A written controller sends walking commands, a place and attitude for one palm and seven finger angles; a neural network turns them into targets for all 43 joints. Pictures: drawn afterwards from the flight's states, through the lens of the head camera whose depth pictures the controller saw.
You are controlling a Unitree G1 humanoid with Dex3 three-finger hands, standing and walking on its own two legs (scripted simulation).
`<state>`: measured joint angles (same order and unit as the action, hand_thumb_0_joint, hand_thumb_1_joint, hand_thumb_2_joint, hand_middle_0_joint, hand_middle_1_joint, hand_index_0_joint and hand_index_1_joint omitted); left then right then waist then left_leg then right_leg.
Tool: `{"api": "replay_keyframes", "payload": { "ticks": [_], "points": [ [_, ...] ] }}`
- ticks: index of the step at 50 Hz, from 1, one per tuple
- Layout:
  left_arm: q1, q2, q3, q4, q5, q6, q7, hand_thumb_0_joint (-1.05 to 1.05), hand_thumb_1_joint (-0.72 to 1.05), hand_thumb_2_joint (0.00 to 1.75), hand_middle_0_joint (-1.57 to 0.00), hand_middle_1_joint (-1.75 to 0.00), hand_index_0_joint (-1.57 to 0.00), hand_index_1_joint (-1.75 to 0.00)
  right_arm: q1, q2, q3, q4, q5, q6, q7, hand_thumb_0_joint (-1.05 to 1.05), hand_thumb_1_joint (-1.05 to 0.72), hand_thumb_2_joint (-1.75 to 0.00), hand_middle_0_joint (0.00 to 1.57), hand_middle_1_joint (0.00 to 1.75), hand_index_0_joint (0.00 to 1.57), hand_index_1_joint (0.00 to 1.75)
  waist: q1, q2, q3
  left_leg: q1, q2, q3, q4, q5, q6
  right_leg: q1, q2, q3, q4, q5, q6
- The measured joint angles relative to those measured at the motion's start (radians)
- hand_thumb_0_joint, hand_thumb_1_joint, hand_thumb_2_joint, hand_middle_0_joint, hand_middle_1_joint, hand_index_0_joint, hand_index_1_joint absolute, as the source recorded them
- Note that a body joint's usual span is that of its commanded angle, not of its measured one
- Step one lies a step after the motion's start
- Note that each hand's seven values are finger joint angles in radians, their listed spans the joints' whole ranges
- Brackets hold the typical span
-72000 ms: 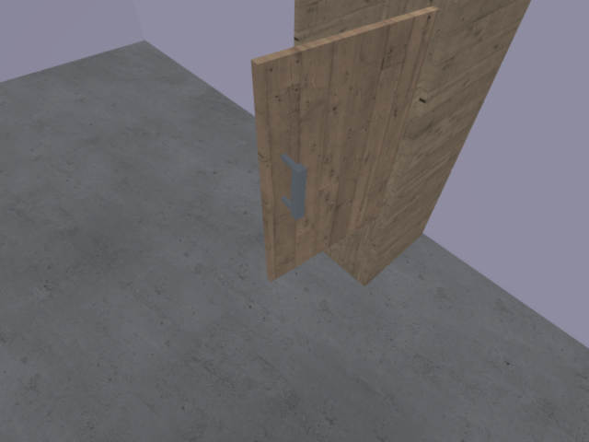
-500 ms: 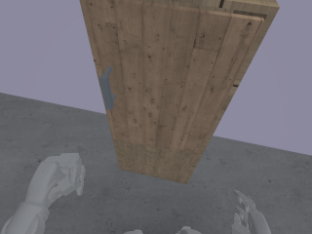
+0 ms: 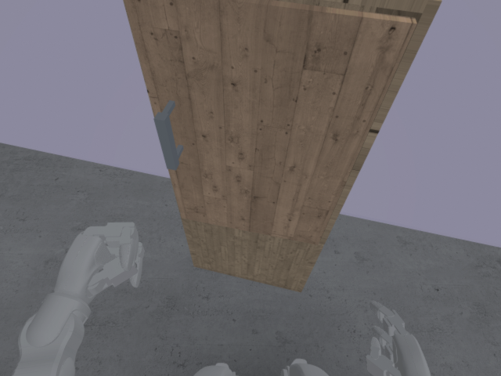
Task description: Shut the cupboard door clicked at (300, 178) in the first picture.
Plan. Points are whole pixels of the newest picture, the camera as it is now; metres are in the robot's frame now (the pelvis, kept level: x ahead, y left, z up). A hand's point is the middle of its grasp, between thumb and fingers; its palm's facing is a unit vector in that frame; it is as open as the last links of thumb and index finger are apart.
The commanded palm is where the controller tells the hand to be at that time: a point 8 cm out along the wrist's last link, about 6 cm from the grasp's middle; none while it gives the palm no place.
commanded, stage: bring the fist close to the handle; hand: left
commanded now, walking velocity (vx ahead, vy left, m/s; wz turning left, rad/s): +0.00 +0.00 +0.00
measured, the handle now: (171, 136) +0.52 +0.19 +0.07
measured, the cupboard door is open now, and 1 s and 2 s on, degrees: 2 2 0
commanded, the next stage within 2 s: push the door shut along its arc in 1.16 s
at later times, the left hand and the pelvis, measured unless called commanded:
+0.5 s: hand (160, 206) +0.35 +0.17 +0.07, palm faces -0.16 -0.99 -0.04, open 3.1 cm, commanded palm +0.35 +0.22 +0.07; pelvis +0.00 -0.02 +0.01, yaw -1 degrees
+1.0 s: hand (172, 182) +0.41 +0.16 +0.07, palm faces -0.15 -0.99 -0.02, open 3.1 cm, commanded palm +0.38 +0.22 +0.07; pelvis +0.01 -0.01 +0.01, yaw -3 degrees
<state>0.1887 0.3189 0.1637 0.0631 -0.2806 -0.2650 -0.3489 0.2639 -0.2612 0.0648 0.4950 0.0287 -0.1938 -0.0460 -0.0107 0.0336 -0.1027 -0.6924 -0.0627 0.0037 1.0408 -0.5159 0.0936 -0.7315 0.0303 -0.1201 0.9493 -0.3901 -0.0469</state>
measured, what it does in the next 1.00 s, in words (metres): stands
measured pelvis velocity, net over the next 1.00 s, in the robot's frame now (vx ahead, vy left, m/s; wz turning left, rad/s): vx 0.01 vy -0.01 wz -0.05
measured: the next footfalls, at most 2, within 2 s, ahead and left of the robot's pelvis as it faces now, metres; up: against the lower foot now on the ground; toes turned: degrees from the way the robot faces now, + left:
none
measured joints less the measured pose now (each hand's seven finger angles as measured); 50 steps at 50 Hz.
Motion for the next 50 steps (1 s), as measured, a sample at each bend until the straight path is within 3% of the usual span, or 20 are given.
{"api": "replay_keyframes", "payload": {
  "ticks": [7,24,32,39,50],
  "points": [
    [-0.122,0.012,0.011,0.105,-0.007,0.017,-0.009,0.01,0.90,0.90,-1.30,-1.50,-1.30,-1.50,0.012,-0.004,-0.003,0.012,0.002,0.017,-0.003,0.02,-0.90,-0.90,0.20,0.30,0.21,0.30,-0.016,-0.006,0.001,0.012,0.004,0.006,-0.031,0.013,-0.008,0.005,0.005,0.008,-0.020,0.010,-0.008],
    [-0.393,0.036,0.047,0.400,0.005,-0.031,-0.027,0.01,0.90,0.90,-1.30,-1.50,-1.30,-1.50,0.027,-0.018,-0.018,0.058,0.009,0.069,0.001,0.01,-0.90,-0.90,0.20,0.30,0.20,0.30,-0.033,-0.022,0.008,-0.005,0.008,0.017,-0.060,0.028,-0.018,-0.024,0.010,0.020,-0.033,0.020,-0.019],
    [-0.537,0.028,0.042,0.544,0.032,-0.044,-0.013,0.01,0.90,0.90,-1.30,-1.50,-1.30,-1.50,0.031,-0.011,-0.017,0.064,0.009,0.103,0.011,0.01,-0.90,-0.90,0.20,0.30,0.20,0.30,-0.046,-0.025,0.002,-0.022,0.006,0.029,-0.070,0.033,-0.016,-0.048,0.008,0.032,-0.031,0.024,-0.018],
    [-0.637,0.039,0.077,0.664,0.054,-0.073,0.003,0.01,0.90,0.90,-1.30,-1.50,-1.30,-1.50,0.045,-0.004,-0.017,0.072,0.004,0.139,0.019,0.01,-0.90,-0.90,0.20,0.30,0.20,0.30,-0.062,-0.029,-0.001,-0.038,0.010,0.040,-0.072,0.034,-0.016,-0.070,0.013,0.043,-0.030,0.027,-0.017],
    [-0.600,0.047,0.103,0.677,0.036,-0.105,-0.030,0.01,0.90,0.90,-1.30,-1.50,-1.29,-1.50,0.092,-0.011,-0.029,0.069,0.008,0.184,0.029,0.01,-0.90,-0.90,0.20,0.30,0.20,0.30,-0.063,-0.027,-0.007,-0.022,0.014,0.052,-0.098,0.040,-0.011,-0.057,0.020,0.056,-0.056,0.038,-0.013]
  ]
}}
